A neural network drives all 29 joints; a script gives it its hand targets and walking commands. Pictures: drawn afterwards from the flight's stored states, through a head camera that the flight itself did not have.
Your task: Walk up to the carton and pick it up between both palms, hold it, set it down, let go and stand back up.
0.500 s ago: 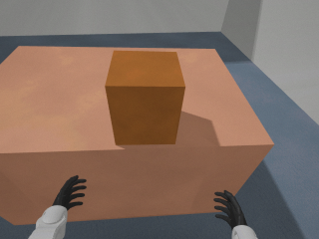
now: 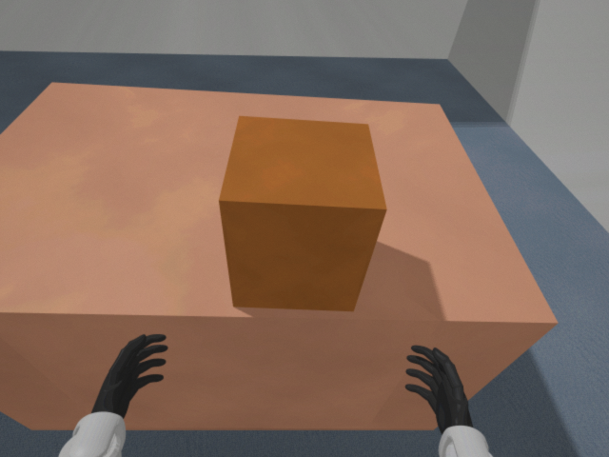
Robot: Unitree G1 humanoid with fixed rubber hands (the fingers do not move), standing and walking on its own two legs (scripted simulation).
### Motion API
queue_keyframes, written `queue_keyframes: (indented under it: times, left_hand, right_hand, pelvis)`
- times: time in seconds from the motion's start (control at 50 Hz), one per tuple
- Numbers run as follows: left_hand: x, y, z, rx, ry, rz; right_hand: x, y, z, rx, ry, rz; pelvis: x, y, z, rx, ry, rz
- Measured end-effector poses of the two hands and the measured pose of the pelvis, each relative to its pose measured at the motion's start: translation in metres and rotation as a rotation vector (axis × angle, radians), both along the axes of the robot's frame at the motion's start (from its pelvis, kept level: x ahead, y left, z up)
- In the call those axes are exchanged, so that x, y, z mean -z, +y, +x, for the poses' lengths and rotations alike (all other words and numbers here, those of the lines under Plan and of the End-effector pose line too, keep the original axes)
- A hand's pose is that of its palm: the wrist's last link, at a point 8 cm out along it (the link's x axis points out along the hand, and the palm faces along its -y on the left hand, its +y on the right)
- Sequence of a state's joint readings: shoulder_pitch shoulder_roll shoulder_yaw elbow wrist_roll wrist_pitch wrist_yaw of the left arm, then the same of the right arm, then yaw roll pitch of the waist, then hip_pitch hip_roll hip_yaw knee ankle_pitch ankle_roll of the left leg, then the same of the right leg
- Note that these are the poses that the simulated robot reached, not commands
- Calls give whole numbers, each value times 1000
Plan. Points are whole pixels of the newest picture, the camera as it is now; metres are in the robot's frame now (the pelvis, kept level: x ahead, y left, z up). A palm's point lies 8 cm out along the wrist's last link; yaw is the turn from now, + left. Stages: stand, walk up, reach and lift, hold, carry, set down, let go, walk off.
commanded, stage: reach and lift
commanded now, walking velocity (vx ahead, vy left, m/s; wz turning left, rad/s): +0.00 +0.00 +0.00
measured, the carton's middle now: (298, 218) +0.48 +0.02 +0.03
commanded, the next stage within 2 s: none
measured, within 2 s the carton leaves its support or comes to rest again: neither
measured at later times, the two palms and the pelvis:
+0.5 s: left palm (126, 346) +0.24 +0.23 +0.02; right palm (449, 351) +0.26 -0.18 +0.02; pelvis +0.00 +0.00 +0.00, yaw +0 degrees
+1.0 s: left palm (127, 269) +0.31 +0.24 +0.09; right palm (449, 283) +0.32 -0.18 +0.08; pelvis -0.02 -0.01 +0.00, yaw +0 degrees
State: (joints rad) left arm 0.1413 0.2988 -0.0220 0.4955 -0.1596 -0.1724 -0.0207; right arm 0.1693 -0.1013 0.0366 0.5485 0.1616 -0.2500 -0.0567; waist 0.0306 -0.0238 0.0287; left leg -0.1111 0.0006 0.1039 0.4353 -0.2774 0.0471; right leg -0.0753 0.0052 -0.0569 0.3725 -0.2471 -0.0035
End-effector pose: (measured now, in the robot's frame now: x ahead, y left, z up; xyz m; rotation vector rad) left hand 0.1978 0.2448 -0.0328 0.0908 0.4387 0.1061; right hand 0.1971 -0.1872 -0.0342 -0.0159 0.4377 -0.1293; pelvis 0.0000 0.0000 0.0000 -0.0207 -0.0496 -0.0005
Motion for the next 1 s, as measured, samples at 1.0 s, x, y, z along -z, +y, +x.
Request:
queue_keyframes:
  times: [1.0]
  left_hand:
    - [-121,-7,117,-32,-167,-85]
  right_hand:
    - [-116,11,126,-18,-185,39]
  pelvis:
    - [-4,-13,-24,1,55,4]
